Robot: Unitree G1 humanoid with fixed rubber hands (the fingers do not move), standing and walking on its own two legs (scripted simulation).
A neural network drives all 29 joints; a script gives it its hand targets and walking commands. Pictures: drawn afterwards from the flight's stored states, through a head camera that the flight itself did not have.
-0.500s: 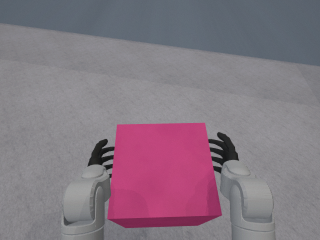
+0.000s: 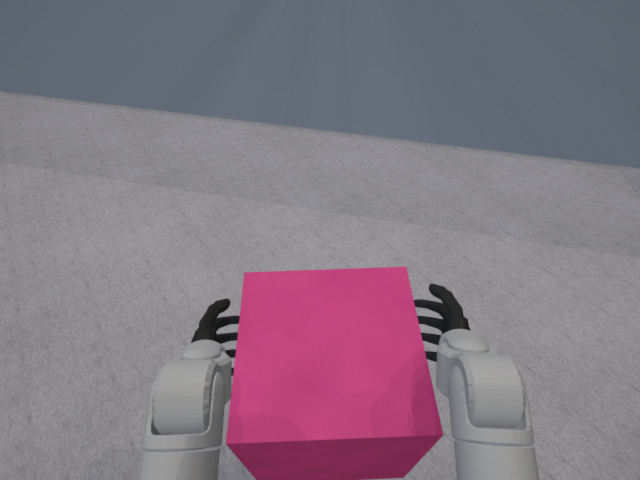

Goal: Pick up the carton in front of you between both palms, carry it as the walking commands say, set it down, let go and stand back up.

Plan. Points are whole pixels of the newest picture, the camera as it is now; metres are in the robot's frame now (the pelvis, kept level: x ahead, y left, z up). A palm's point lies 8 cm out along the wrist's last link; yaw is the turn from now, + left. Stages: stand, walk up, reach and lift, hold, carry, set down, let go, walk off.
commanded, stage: carry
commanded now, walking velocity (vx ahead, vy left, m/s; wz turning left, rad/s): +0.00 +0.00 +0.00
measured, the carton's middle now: (328, 381) +0.29 +0.00 -0.03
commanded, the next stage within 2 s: hold in 1.70 s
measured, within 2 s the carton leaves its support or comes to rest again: neither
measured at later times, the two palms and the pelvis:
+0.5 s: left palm (206, 380) +0.27 +0.16 +0.02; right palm (441, 368) +0.28 -0.14 +0.03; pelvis -0.01 +0.01 +0.00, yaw +0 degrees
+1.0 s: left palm (196, 406) +0.23 +0.16 +0.03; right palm (450, 394) +0.24 -0.14 +0.05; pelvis -0.05 +0.01 +0.00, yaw +0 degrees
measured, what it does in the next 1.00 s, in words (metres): stands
